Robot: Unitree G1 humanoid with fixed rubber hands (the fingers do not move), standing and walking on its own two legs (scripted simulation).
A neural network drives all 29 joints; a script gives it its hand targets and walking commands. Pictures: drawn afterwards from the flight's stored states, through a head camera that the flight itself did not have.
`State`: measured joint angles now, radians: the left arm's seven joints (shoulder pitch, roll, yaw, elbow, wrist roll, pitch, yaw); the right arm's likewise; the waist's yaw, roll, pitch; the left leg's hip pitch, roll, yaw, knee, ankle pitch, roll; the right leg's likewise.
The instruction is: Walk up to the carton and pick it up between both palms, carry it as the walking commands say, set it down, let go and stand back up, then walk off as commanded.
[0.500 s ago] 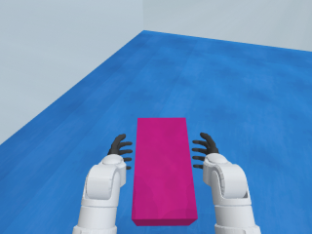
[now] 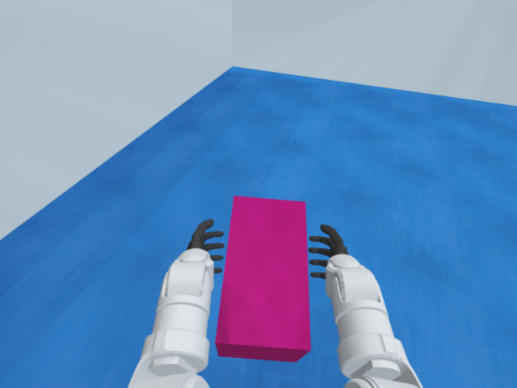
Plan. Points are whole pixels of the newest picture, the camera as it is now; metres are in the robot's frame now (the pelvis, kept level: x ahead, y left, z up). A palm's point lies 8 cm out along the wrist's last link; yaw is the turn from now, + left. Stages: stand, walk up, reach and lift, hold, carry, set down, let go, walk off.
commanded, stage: set down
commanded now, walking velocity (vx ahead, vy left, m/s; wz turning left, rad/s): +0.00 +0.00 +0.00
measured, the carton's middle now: (263, 276) +0.36 +0.01 -0.04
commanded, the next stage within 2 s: none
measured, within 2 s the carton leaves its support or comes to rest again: neither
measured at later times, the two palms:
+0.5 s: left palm (212, 287) +0.32 +0.10 -0.02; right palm (337, 291) +0.32 -0.13 -0.02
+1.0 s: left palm (213, 302) +0.36 +0.11 -0.13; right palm (319, 305) +0.36 -0.12 -0.13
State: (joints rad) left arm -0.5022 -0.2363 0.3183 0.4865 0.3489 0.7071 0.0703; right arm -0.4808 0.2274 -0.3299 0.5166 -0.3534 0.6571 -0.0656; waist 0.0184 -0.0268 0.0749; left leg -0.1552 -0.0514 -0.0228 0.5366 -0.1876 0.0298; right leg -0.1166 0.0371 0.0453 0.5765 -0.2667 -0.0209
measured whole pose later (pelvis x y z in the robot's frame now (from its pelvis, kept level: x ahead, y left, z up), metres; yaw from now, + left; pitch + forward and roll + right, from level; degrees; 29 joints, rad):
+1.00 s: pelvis +0.01 +0.00 -0.06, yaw -4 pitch +22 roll +0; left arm -0.50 -0.24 0.35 0.66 0.26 0.08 0.18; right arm -0.52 0.19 -0.32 0.73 -0.23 0.06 -0.18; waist 0.05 -0.03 -0.06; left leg -1.04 -0.08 -0.05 0.99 -0.33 0.02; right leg -1.01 0.11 0.09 1.00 -0.38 -0.01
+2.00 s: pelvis -0.03 -0.01 -0.21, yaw -3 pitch +33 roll +0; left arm -0.85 -0.14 0.42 0.74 0.21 0.14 0.23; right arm -0.91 0.10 -0.32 0.86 -0.16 0.11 -0.26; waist 0.05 -0.03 -0.03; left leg -1.69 -0.14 -0.08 1.59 -0.48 -0.04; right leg -1.66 0.17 0.05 1.62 -0.54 0.00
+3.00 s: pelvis -0.05 -0.01 -0.33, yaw -4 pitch +39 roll +0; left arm -1.16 -0.04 0.45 0.76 0.16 0.20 0.22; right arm -1.27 -0.03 -0.30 0.96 -0.12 0.16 -0.25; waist 0.07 -0.03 0.14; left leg -2.15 -0.16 -0.05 1.98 -0.52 -0.06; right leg -2.12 0.21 0.03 2.01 -0.57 0.03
